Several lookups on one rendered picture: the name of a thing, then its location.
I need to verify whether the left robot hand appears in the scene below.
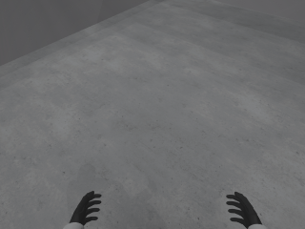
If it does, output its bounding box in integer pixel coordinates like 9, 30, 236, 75
70, 191, 102, 226

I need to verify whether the right robot hand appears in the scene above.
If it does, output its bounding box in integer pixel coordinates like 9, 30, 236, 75
226, 192, 262, 229

